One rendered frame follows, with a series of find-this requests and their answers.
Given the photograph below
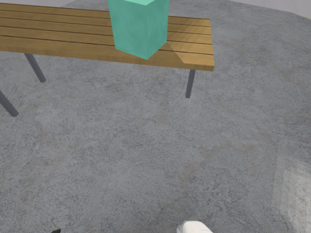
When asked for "carton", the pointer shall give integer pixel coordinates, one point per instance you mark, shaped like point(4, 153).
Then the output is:
point(139, 26)

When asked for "table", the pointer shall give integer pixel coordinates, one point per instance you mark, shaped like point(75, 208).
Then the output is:
point(87, 34)

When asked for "right robot thigh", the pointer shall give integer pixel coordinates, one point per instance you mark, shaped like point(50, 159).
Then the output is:
point(193, 226)

